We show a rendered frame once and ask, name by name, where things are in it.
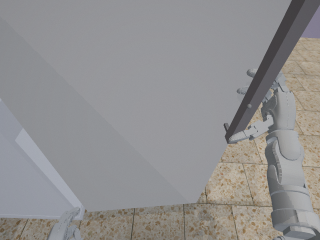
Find robot left hand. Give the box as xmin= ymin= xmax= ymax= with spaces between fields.
xmin=46 ymin=207 xmax=84 ymax=240

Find handle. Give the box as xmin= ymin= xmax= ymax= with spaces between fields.
xmin=223 ymin=0 xmax=320 ymax=144

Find fridge door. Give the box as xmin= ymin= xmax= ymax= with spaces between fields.
xmin=0 ymin=0 xmax=292 ymax=212

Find robot right hand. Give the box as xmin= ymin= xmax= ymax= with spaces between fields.
xmin=228 ymin=67 xmax=296 ymax=143

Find right robot forearm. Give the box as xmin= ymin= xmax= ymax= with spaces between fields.
xmin=264 ymin=129 xmax=320 ymax=240

